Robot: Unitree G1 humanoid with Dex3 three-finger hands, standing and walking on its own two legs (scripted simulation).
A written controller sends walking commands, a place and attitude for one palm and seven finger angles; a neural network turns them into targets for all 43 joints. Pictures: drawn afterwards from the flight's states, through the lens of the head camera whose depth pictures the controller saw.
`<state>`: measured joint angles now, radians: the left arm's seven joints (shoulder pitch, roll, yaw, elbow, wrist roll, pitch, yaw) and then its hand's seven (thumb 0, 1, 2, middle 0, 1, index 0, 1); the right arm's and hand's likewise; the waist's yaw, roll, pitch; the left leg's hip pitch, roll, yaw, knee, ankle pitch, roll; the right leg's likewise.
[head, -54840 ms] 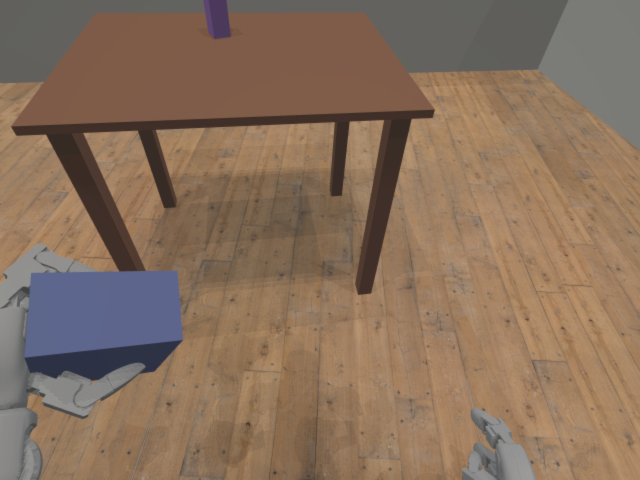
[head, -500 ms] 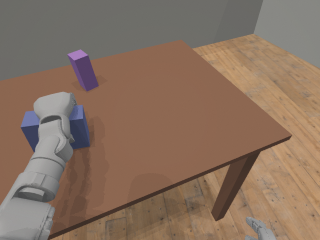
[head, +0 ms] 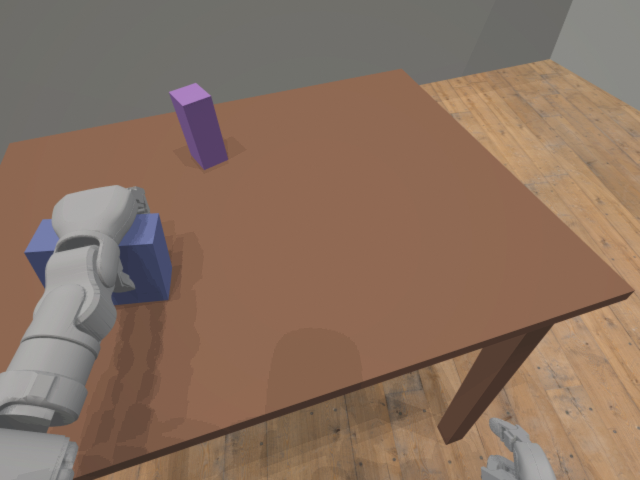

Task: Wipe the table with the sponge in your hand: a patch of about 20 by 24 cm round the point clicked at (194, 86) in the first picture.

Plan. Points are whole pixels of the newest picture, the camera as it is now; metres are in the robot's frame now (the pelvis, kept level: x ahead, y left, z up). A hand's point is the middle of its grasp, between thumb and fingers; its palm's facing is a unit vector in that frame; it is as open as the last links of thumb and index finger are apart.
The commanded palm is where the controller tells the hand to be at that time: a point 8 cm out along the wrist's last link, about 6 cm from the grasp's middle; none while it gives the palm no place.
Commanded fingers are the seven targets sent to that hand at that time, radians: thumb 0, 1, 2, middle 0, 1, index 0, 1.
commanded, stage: wipe back along the first lane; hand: left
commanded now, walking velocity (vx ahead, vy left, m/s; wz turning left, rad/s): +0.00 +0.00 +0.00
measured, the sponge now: (111, 270) +0.34 +0.33 +0.07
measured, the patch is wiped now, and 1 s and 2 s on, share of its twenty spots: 1.00 1.00 1.00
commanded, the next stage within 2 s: lift the sponge slowly off the table in 1.46 s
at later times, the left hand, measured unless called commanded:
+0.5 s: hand (121, 271) +0.32 +0.29 +0.10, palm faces +0.03 -0.07 -1.00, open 10.5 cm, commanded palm +0.28 +0.28 +0.15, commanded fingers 0.00 0.10 1.30 -1.20 -1.60 -1.20 -1.60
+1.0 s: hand (114, 310) +0.26 +0.27 +0.10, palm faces +0.08 -0.10 -0.99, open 10.5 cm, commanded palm +0.22 +0.26 +0.14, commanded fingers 0.00 0.10 1.30 -1.20 -1.60 -1.20 -1.60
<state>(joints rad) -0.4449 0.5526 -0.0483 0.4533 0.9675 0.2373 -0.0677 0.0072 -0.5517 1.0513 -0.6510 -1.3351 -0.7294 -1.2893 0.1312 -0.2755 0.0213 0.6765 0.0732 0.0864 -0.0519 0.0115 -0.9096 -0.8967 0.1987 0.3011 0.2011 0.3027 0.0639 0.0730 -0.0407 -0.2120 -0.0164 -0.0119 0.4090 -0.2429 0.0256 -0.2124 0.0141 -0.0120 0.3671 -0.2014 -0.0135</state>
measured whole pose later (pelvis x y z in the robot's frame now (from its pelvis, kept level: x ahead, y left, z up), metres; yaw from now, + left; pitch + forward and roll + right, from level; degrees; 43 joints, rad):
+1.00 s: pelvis +0.00 -0.01 +0.00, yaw -1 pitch -1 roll +0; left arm 0.01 0.47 -0.04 -0.08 0.92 0.42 -0.04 0.00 -0.52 1.05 -0.61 -1.36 -0.67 -1.35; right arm 0.08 -0.28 0.04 0.64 0.06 0.09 -0.01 0.01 -0.91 -0.90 0.20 0.30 0.20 0.30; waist 0.10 0.09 -0.05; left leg -0.16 -0.01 0.01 0.46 -0.28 0.02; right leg -0.18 0.03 0.01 0.45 -0.25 -0.02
